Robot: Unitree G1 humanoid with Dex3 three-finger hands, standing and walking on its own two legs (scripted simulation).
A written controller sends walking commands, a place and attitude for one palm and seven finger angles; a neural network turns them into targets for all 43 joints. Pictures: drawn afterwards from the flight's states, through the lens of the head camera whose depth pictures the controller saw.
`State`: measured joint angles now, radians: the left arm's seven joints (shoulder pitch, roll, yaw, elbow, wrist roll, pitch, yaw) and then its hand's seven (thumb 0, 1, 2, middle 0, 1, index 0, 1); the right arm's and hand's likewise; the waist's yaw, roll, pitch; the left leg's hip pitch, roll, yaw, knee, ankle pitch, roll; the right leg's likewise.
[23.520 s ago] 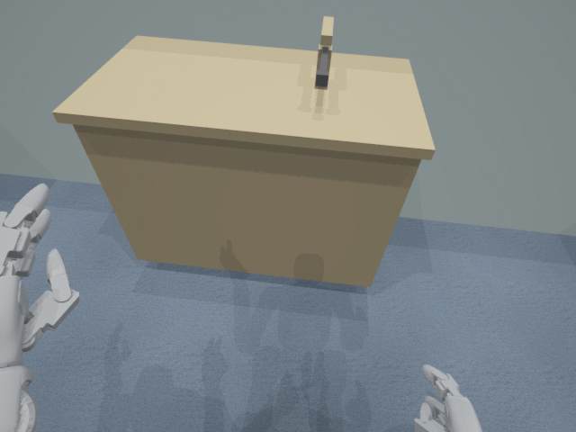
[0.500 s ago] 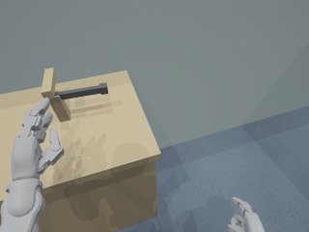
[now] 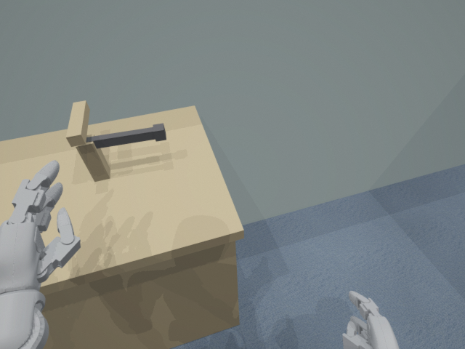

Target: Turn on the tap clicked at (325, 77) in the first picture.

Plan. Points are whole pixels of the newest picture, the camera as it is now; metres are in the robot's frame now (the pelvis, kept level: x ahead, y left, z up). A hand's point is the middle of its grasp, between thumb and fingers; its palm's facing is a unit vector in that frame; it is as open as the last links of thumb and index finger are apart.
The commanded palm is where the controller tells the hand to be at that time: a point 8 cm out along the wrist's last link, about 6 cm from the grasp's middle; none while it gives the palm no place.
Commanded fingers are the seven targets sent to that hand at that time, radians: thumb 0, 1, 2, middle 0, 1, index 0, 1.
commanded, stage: step back with the hand held close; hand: left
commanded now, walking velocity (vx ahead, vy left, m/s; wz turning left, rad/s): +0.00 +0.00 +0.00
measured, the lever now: (159, 132) +0.53 +0.24 +0.10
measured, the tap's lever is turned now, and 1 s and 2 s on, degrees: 86 86 86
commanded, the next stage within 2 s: stop stepping back and stand still in 1.24 s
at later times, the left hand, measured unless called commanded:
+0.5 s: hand (58, 264) +0.17 +0.24 +0.15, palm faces +0.32 -0.85 -0.43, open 7.4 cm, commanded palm +0.12 +0.29 +0.17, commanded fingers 0.00 0.90 0.90 -0.20 -0.30 -0.20 -0.30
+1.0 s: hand out of the picture +0.07 +0.26 +0.16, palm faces +0.45 -0.81 -0.37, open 7.4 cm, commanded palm +0.02 +0.30 +0.17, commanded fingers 0.00 0.90 0.90 -0.20 -0.30 -0.20 -0.30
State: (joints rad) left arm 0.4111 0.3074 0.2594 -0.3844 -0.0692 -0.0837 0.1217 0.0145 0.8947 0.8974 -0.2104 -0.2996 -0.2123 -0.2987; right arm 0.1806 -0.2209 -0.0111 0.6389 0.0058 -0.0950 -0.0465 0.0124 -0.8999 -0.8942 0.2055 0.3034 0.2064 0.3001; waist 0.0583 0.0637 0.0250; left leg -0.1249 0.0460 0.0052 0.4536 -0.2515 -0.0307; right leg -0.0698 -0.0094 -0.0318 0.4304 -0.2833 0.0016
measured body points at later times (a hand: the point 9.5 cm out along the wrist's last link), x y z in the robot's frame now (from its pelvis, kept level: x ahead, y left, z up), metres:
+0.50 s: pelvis -0.05 +0.02 -0.01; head -0.04 +0.01 +0.44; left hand +0.15 +0.29 +0.18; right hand +0.13 -0.23 -0.08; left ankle +0.00 +0.14 -0.74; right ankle -0.03 -0.12 -0.74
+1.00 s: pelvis -0.13 +0.02 -0.02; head -0.13 +0.02 +0.43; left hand +0.04 +0.30 +0.18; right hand +0.05 -0.21 -0.11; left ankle -0.05 +0.14 -0.73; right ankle -0.03 -0.11 -0.74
